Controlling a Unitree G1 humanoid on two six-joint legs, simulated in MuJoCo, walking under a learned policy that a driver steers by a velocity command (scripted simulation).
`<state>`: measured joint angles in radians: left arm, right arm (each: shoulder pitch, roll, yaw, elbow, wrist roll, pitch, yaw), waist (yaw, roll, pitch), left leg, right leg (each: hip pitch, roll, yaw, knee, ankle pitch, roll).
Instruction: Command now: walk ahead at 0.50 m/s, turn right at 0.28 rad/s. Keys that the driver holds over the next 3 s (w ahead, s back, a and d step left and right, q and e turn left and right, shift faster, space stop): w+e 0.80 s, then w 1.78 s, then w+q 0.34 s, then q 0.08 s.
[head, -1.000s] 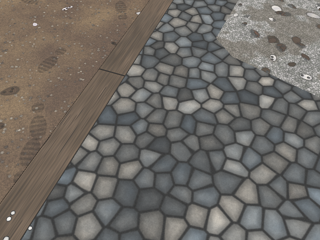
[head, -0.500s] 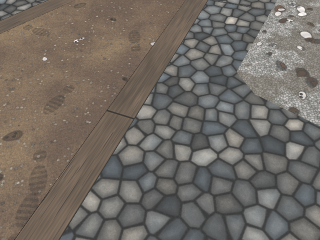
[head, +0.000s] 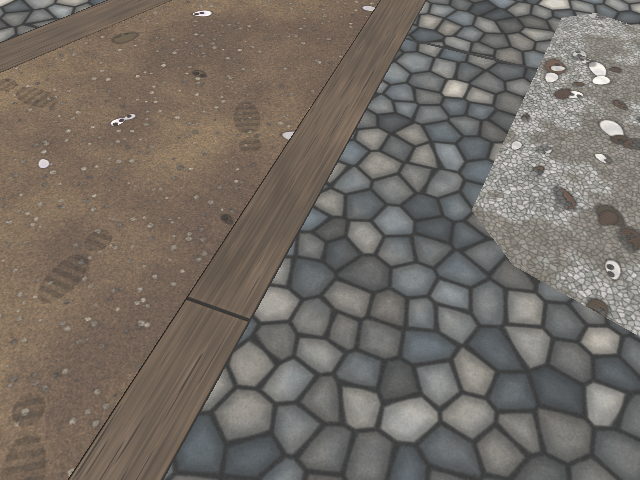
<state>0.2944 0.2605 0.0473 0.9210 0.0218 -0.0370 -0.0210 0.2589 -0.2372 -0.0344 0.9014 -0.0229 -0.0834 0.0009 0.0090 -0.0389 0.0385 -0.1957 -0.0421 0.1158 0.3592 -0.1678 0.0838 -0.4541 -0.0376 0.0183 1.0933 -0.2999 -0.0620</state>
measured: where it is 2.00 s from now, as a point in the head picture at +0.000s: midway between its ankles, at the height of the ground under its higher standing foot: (479, 308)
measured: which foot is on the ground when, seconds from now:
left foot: down 0.00-0.38, up 0.40-0.88, down 0.90-1.00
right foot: up 0.00-0.34, down 0.36-0.90, up 0.92-1.00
